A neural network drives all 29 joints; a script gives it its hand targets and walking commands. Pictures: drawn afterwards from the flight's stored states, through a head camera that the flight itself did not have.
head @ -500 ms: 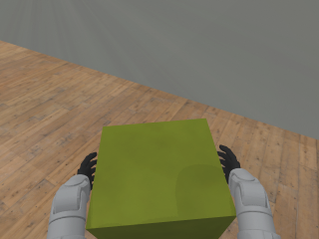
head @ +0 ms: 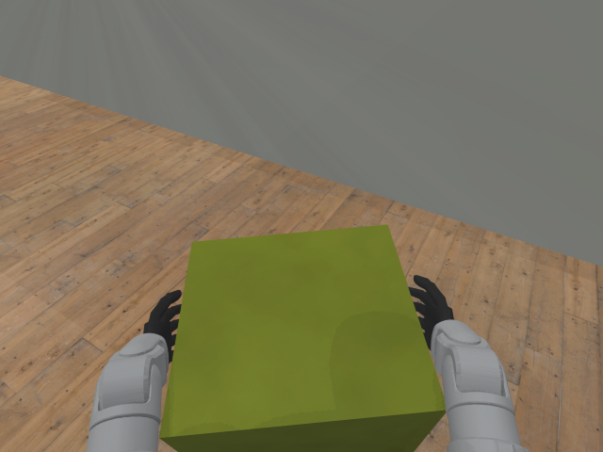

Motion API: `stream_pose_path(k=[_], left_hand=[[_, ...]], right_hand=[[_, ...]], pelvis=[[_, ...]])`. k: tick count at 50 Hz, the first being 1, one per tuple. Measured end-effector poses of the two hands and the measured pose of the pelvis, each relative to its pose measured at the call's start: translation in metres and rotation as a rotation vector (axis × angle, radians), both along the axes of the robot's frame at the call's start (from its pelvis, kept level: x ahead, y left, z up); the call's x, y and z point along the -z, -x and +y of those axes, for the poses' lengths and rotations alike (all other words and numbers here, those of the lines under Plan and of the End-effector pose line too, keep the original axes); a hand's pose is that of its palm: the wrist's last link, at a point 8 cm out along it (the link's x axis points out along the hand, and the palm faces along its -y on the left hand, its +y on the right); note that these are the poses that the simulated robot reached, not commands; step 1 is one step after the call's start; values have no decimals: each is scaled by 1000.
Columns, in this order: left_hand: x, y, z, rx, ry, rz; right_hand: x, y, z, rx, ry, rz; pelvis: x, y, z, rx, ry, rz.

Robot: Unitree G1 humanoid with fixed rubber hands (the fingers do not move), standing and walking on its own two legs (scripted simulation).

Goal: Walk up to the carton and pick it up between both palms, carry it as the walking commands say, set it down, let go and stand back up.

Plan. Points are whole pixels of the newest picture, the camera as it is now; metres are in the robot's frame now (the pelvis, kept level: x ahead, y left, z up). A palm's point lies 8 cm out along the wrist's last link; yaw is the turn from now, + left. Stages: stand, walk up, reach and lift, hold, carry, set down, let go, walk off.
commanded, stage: hold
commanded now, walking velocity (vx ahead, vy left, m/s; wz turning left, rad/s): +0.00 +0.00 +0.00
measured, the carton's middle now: (301, 358) +0.29 +0.01 -0.03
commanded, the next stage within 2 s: carry in 0.78 s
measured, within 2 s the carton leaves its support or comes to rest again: neither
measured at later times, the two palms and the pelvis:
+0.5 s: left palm (158, 346) +0.27 +0.21 +0.04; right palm (437, 328) +0.30 -0.17 +0.05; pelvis +0.00 +0.00 +0.00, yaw +0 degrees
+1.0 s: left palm (138, 328) +0.29 +0.24 +0.05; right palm (415, 305) +0.32 -0.14 +0.08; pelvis +0.01 +0.03 -0.01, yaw +0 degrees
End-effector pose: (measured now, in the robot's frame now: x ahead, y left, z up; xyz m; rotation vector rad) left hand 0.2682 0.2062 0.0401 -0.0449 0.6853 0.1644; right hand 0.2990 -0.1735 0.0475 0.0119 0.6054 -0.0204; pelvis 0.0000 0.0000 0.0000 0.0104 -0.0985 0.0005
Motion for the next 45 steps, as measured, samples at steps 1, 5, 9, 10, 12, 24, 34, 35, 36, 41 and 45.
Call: stream_pose_path(k=[1,5,9,10,12,24,34,35,36,41,45], left_hand=[[0,0,0,0,0,0],[0,0,0,-1,1,2],[1,0,0,-1,3,3],[1,0,0,-1,3,3],[2,0,0,-1,4,5],[3,0,0,-1,7,6],[2,0,0,-1,5,4],[2,0,0,-1,6,4],[2,0,0,-1,6,5],[2,-1,1,2,6,-4],[3,-4,8,1,24,-11]], right_hand=[[0,0,0,0,0,0],[0,0,0,1,1,2],[0,0,0,1,4,3],[0,0,0,1,5,3],[0,0,1,2,6,5],[0,0,1,4,12,6],[-1,1,1,6,12,3],[-1,1,1,6,12,4],[-1,1,1,6,12,4],[-3,1,2,6,22,-6],[-11,-2,10,8,49,-12]], pelvis=[[0,0,0,0,0,0],[0,0,0,0,0,0],[0,0,0,0,0,0],[0,0,0,0,0,0],[0,0,0,0,0,0],[0,0,0,0,0,0],[0,0,0,0,0,0],[0,0,0,0,0,-1],[0,0,0,0,0,-1],[2,1,1,3,8,4],[3,-3,10,1,21,19]])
